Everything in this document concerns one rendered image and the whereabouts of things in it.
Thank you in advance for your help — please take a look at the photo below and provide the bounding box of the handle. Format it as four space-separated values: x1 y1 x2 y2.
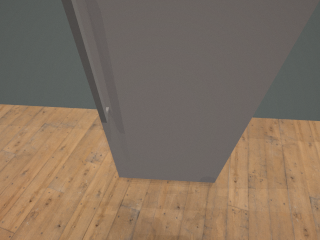
61 0 110 123

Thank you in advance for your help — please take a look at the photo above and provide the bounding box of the fridge door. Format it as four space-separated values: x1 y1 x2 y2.
76 0 320 183

